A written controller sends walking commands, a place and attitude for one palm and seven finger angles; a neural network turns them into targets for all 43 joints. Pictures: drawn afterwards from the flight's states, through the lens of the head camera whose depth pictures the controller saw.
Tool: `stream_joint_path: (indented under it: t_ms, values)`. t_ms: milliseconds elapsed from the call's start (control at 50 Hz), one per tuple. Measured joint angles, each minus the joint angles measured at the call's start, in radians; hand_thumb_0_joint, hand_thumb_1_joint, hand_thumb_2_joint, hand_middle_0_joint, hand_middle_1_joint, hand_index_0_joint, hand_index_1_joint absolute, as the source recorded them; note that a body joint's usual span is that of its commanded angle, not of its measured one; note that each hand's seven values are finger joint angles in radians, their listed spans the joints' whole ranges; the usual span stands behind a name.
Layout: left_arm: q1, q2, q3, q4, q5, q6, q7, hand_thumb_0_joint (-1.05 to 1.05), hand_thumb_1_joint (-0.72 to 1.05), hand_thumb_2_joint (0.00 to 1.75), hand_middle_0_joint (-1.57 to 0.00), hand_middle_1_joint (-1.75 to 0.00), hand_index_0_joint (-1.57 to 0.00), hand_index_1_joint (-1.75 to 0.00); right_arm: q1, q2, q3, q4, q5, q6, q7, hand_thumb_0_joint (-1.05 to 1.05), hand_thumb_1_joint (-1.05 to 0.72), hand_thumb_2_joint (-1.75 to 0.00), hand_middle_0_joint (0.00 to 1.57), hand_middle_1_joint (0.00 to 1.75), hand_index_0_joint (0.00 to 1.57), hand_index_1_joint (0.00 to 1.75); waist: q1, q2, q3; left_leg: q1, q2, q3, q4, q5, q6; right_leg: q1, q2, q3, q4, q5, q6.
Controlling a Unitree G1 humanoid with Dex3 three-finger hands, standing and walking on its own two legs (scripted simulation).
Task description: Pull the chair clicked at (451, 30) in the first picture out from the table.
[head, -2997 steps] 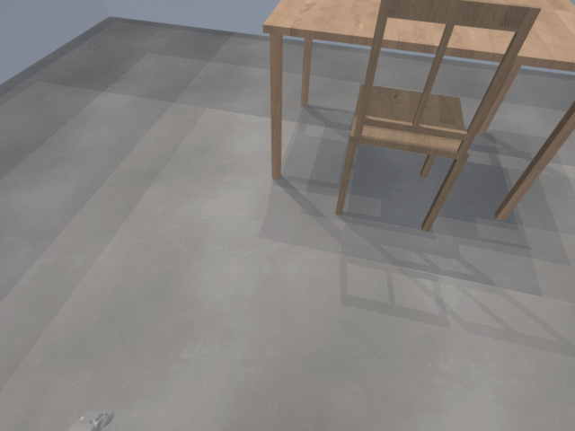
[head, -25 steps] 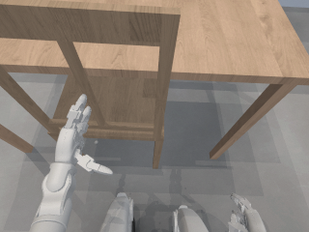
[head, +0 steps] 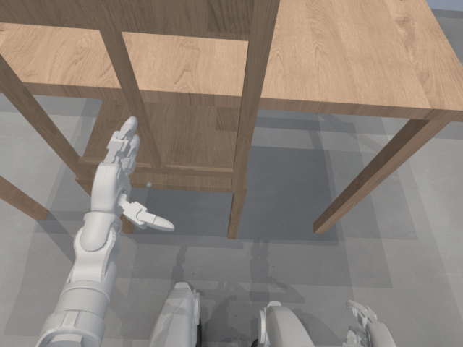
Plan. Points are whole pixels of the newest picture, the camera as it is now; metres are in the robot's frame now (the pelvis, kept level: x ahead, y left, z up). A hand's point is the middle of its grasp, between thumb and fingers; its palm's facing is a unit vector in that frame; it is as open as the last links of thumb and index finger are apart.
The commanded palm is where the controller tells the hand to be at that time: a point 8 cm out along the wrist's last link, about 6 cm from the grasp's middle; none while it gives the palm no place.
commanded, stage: push the fingers through the gap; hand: left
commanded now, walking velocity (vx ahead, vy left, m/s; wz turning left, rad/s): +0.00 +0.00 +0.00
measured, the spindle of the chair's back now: (139, 115) +0.49 +0.18 +0.06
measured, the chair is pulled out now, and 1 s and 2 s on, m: -0.13 -0.13 -0.13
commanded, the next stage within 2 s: aim the fingers beside a spindle in 0.20 s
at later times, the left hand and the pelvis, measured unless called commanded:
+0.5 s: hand (148, 184) +0.38 +0.15 +0.02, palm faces -0.02 -1.00 -0.05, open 16.5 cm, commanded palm +0.38 +0.19 +0.03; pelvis -0.03 +0.00 -0.01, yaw +1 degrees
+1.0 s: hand (146, 184) +0.37 +0.16 +0.03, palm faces -0.05 -1.00 -0.04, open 16.7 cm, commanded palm +0.34 +0.21 +0.03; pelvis -0.01 +0.00 +0.00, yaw -2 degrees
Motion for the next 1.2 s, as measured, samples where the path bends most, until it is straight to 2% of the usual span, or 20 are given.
stream_joint_path:
  t_ms: [140, 360, 640, 960, 1080, 1200]
  values:
    - [-0.048, -0.003, -0.007, 0.057, 0.018, -0.027, 0.021, -0.01, -0.50, 0.30, -0.06, -0.08, -0.13, -0.12, 0.011, -0.002, 0.002, 0.016, -0.004, 0.004, 0.000, 0.01, -0.91, -0.89, 0.20, 0.30, 0.20, 0.30, 0.001, 0.001, 0.005, -0.013, -0.004, -0.005, 0.006, 0.009, 0.001, -0.011, -0.003, -0.005, 0.008, 0.006, 0.001]
    - [-0.137, 0.014, -0.012, 0.157, 0.022, -0.053, 0.032, -0.01, -0.50, 0.30, -0.06, -0.08, -0.15, -0.13, 0.016, -0.004, 0.010, 0.043, -0.004, -0.004, -0.011, 0.01, -0.91, -0.89, 0.20, 0.30, 0.20, 0.30, -0.002, -0.002, 0.014, -0.039, -0.009, -0.019, 0.019, 0.031, 0.000, -0.034, -0.006, -0.019, 0.028, 0.018, -0.003]
    - [-0.177, 0.032, 0.009, 0.222, 0.018, -0.043, 0.018, -0.01, -0.50, 0.30, -0.06, -0.08, -0.14, -0.13, 0.028, -0.012, 0.019, 0.029, -0.003, -0.001, -0.010, 0.01, -0.91, -0.89, 0.20, 0.30, 0.21, 0.30, -0.011, -0.004, 0.012, -0.039, -0.014, -0.024, 0.011, 0.049, -0.002, -0.044, 0.005, -0.010, 0.024, 0.043, -0.004]
    - [-0.037, 0.025, 0.045, 0.073, -0.005, -0.007, -0.015, -0.01, -0.50, 0.30, -0.06, -0.08, -0.12, -0.11, 0.029, -0.004, 0.013, -0.011, -0.001, 0.011, 0.006, 0.01, -0.91, -0.89, 0.20, 0.30, 0.20, 0.30, -0.019, 0.002, 0.003, 0.002, 0.000, -0.001, -0.008, 0.022, 0.002, -0.013, 0.020, 0.019, -0.006, 0.033, 0.002]
    - [0.065, 0.015, 0.044, -0.040, -0.033, 0.001, -0.025, -0.01, -0.50, 0.30, -0.06, -0.08, -0.09, -0.10, 0.028, 0.000, 0.004, -0.033, 0.000, 0.010, 0.017, 0.01, -0.91, -0.89, 0.20, 0.30, 0.20, 0.30, -0.006, 0.004, -0.002, 0.031, 0.001, 0.008, -0.024, 0.004, 0.002, 0.014, 0.020, 0.029, -0.027, 0.022, 0.004]
    - [0.169, 0.003, 0.021, -0.130, -0.041, 0.011, -0.040, -0.01, -0.50, 0.30, -0.06, -0.08, -0.07, -0.09, 0.011, -0.001, 0.000, -0.049, 0.001, 0.009, 0.018, 0.01, -0.91, -0.89, 0.20, 0.30, 0.20, 0.30, 0.008, 0.003, -0.007, 0.045, -0.003, 0.009, -0.026, -0.014, 0.001, 0.031, 0.017, 0.030, -0.032, 0.005, 0.004]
